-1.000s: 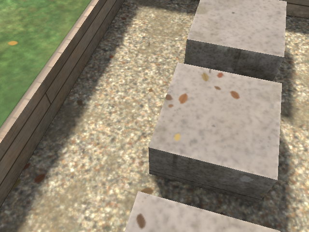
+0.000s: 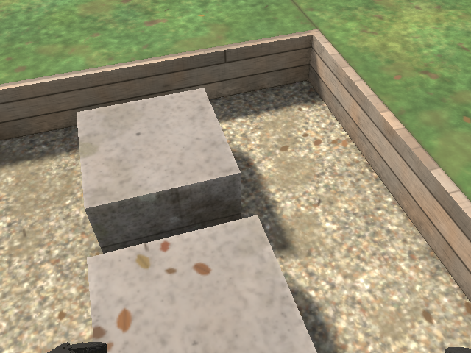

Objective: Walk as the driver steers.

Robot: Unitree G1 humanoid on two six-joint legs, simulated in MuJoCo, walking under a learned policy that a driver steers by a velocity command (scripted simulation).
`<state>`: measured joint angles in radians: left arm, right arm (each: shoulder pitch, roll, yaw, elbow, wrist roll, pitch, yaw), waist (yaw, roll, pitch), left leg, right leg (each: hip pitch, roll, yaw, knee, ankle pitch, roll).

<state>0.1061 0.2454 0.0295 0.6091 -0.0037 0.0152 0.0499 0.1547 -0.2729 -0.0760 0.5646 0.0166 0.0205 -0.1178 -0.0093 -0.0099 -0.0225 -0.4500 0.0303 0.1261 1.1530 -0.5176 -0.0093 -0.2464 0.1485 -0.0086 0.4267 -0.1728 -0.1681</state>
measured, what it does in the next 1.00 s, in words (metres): walks ahead: left foot, then right foot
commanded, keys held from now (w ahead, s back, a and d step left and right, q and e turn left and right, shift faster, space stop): no key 0.32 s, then w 0.34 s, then w+q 0.34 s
